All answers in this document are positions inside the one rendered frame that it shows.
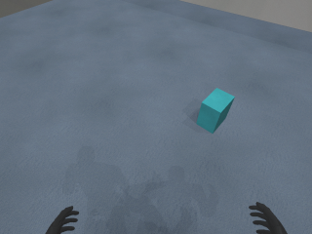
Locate robot right hand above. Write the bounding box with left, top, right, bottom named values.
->
left=249, top=202, right=288, bottom=234

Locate robot left hand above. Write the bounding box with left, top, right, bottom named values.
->
left=45, top=206, right=79, bottom=234

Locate carton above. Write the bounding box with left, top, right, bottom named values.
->
left=196, top=88, right=235, bottom=134

